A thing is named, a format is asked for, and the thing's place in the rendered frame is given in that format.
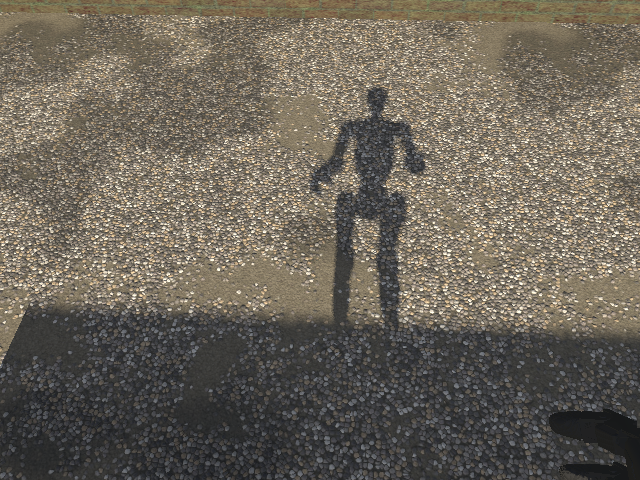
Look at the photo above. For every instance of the robot right hand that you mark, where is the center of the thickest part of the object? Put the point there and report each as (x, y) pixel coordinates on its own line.
(612, 431)

